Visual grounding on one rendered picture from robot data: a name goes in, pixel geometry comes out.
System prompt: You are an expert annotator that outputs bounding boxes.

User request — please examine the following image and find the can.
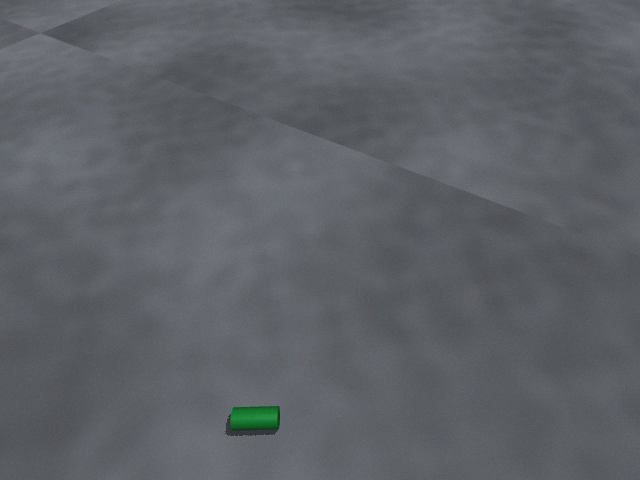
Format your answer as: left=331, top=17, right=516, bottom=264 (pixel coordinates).
left=231, top=406, right=280, bottom=431

